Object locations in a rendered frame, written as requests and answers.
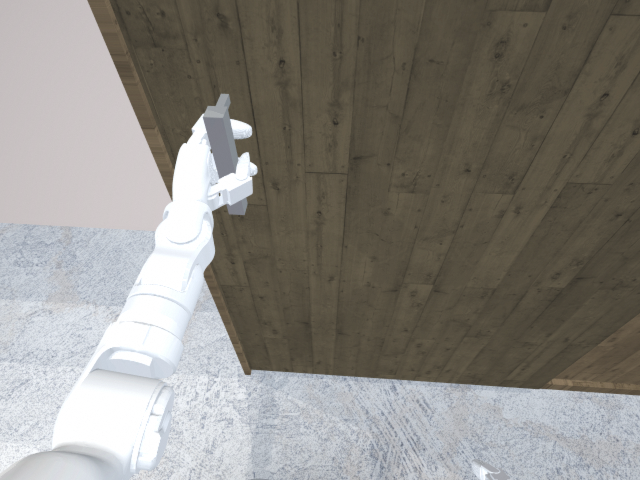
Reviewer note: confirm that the wardrobe door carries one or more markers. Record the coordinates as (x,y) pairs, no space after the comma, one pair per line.
(446,191)
(616,359)

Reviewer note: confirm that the left robot forearm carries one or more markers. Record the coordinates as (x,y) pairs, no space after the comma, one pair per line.
(146,339)

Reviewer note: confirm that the robot left upper arm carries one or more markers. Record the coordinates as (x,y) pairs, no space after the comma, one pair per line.
(116,425)

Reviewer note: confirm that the robot left hand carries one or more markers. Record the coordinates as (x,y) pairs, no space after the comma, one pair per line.
(195,170)

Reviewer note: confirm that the handle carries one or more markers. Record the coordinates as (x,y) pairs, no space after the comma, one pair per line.
(219,130)

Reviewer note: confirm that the robot right hand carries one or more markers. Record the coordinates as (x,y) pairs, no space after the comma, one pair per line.
(485,471)

